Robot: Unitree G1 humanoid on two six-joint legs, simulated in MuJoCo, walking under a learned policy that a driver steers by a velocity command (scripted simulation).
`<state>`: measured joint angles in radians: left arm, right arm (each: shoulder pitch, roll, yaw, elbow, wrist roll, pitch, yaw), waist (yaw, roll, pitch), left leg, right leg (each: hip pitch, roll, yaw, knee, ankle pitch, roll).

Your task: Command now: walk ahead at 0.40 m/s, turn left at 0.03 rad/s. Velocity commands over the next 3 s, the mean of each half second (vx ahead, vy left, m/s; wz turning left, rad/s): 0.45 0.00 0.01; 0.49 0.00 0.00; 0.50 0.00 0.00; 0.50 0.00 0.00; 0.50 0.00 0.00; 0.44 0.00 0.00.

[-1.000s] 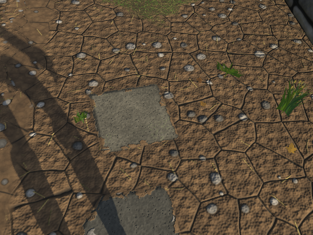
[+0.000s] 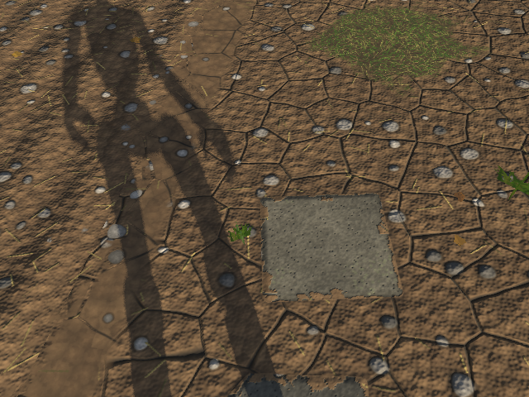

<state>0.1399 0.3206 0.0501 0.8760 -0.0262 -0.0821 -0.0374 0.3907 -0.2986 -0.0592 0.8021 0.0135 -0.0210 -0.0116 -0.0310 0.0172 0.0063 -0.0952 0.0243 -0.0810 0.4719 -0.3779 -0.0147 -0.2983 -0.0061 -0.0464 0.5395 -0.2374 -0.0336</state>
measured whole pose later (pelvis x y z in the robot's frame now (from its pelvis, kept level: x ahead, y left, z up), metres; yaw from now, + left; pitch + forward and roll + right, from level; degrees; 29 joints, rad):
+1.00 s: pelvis +0.53 -0.01 +0.00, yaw -1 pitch +2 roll +3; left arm 0.03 0.27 0.01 0.75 -0.01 -0.09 -0.04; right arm 0.38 -0.30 -0.06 0.89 0.02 -0.06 0.00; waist -0.08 -0.03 0.03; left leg 0.08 -0.04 0.04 0.27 -0.37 0.00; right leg -0.52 -0.05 0.00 0.49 -0.02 -0.04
